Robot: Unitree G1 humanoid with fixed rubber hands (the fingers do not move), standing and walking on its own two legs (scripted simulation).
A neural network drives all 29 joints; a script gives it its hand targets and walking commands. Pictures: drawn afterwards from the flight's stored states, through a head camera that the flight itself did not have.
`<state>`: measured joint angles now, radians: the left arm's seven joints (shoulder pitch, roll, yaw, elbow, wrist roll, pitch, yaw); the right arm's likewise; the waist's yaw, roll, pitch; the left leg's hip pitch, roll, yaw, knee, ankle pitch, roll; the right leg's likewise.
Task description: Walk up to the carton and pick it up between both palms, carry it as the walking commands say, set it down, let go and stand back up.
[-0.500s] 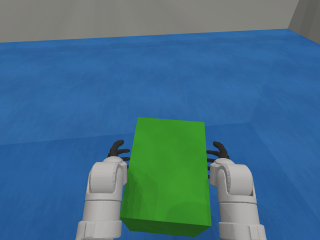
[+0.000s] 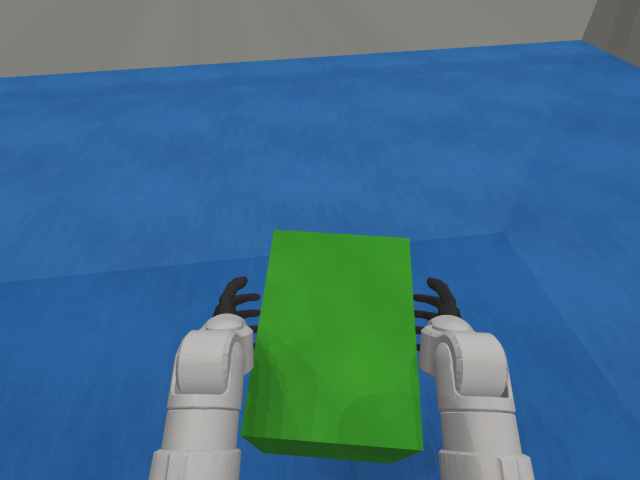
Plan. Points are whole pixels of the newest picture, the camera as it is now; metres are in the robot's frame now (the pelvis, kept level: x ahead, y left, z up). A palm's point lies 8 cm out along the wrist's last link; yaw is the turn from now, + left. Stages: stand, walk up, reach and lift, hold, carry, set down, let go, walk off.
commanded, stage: carry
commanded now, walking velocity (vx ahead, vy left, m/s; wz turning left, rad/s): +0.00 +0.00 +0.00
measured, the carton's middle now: (333, 349) +0.33 +0.00 -0.01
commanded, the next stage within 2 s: hold in 1.40 s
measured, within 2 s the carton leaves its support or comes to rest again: neither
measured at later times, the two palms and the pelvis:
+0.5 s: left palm (250, 338) +0.30 +0.11 +0.05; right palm (458, 341) +0.31 -0.15 +0.05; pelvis +0.00 -0.02 +0.00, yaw -1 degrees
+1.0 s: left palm (233, 345) +0.29 +0.13 +0.07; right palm (461, 350) +0.29 -0.15 +0.06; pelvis +0.01 -0.01 +0.00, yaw -1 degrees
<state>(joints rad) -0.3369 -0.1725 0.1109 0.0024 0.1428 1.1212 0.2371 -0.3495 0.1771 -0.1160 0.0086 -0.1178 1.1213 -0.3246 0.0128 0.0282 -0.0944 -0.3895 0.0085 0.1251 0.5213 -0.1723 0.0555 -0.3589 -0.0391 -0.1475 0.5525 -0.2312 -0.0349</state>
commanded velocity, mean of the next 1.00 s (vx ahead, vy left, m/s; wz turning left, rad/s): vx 0.00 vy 0.00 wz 0.00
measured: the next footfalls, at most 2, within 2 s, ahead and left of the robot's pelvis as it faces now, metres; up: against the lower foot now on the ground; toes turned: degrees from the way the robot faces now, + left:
none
